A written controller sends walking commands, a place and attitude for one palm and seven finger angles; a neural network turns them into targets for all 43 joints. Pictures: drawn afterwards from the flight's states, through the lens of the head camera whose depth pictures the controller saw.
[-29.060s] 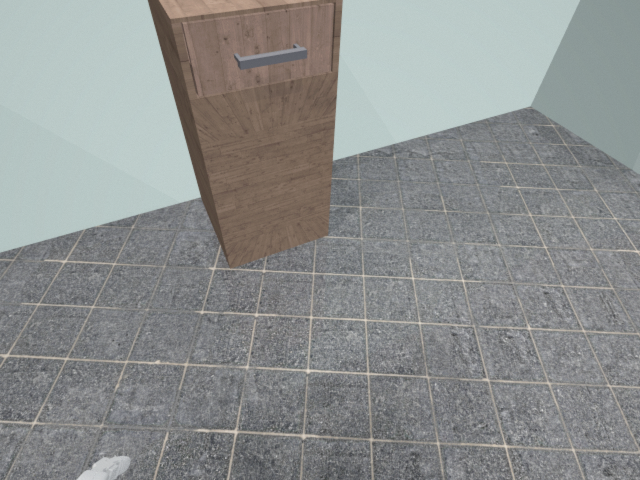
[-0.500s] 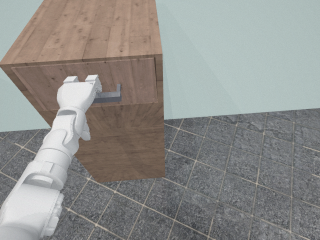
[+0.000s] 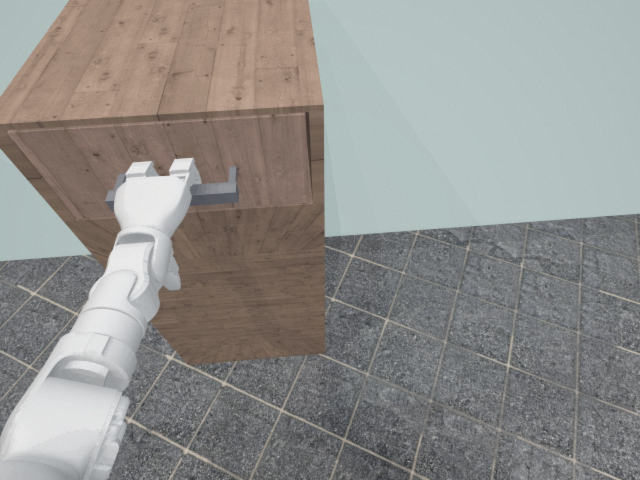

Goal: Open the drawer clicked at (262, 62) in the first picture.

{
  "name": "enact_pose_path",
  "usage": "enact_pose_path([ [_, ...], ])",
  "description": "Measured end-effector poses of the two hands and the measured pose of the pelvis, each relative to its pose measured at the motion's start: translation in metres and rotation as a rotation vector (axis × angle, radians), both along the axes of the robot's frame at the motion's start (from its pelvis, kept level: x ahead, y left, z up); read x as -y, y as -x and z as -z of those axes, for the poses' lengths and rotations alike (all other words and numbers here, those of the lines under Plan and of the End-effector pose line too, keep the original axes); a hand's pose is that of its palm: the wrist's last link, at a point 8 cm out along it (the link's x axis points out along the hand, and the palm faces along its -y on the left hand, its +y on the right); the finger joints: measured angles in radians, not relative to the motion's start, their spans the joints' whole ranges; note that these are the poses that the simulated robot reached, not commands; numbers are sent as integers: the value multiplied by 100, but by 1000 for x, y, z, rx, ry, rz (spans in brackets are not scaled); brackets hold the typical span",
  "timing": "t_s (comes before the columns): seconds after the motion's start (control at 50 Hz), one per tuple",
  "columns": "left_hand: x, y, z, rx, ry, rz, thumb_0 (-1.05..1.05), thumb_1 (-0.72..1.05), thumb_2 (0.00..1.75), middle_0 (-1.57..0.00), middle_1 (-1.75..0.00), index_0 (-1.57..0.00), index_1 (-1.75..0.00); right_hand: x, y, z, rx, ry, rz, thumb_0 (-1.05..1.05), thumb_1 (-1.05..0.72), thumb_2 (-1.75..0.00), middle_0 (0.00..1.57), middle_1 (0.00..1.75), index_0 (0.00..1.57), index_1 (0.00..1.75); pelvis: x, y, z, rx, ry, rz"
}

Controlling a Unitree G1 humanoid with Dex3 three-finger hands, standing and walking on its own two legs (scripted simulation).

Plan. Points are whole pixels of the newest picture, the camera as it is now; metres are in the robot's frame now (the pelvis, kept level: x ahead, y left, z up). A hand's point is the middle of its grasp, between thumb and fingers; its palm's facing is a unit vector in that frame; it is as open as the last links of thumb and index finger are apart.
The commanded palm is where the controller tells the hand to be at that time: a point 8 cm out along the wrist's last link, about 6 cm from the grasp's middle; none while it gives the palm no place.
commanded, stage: lower the fingers behind the handle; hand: left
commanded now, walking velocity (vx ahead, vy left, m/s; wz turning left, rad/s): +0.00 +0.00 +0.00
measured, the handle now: (176, 186) +0.50 +0.22 +0.06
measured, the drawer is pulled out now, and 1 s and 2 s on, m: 0.00 0.01 0.07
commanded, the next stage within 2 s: close the thumb around the handle in 0.40 s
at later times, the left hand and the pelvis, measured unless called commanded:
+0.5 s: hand (169, 231) +0.43 +0.22 +0.05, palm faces +0.00 -0.02 -1.00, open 14.4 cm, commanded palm +0.39 +0.22 +0.10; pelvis +0.01 +0.00 +0.00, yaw -1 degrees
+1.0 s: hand (169, 231) +0.43 +0.22 +0.05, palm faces -0.01 -0.03 -1.00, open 8.0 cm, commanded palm +0.39 +0.22 +0.10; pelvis +0.02 +0.00 +0.00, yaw +0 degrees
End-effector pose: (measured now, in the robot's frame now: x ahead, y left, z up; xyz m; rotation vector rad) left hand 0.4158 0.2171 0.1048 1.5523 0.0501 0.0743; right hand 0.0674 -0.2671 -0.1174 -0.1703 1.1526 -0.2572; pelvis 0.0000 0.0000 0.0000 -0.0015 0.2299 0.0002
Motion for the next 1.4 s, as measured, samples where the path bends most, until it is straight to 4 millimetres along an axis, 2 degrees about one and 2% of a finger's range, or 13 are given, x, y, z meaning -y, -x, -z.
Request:
enact_pose_path([
  [0.24, 1, 0, 1, -23, 1, -24, 0, -49, 30, -24, -116, -26, -118, -7, -10, 0, 30, -20, 11, 1, -91, -90, 20, 30, 20, 30, -1, -4, -1, 6, 1, 8],
  [0.6, 1, 7, 2, -15, 11, -14, 0, -46, 32, -21, -114, -24, -113, -3, -22, -2, 39, -17, 9, 1, -91, -90, 20, 30, 20, 30, -2, -14, -2, 8, 2, 9],
  [0.76, 2, 6, 1, -20, 14, -25, 0, -19, 43, -23, -116, -27, -116, -3, -32, -3, 54, -19, -3, 1, -91, -90, 20, 30, 20, 30, 0, -15, -2, 10, 2, 5],
  [1.08, 2, 6, -1, -27, 9, -22, 0, 62, 79, -29, -126, -32, -126, -2, -37, -2, 52, -18, -15, 1, -91, -90, 20, 30, 20, 30, 3, -16, -2, 13, 0, 0],
  [1.4, 2, 8, 1, -27, 6, -23, 0, 64, 79, -25, -129, -28, -130, -1, -23, 0, 31, -16, -1, 1, -91, -90, 20, 30, 20, 30, 3, -10, -1, 11, -1, 0],
])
